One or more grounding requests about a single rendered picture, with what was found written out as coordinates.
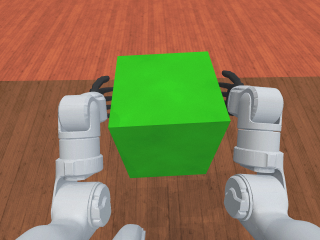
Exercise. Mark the robot left upper arm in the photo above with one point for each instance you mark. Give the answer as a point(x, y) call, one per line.
point(78, 210)

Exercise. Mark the carton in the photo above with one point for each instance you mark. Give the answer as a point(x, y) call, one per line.
point(168, 115)

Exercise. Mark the robot left hand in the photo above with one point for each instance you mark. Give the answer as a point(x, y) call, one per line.
point(95, 88)

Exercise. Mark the robot right hand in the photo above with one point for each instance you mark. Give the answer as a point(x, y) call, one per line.
point(237, 82)

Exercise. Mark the left robot forearm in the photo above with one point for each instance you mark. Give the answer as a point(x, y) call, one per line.
point(79, 118)

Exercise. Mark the robot right upper arm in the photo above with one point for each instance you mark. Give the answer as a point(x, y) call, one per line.
point(260, 204)

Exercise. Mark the robot left thigh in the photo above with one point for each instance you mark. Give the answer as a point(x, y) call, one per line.
point(130, 232)

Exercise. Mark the right robot forearm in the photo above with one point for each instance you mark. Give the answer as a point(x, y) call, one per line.
point(259, 111)

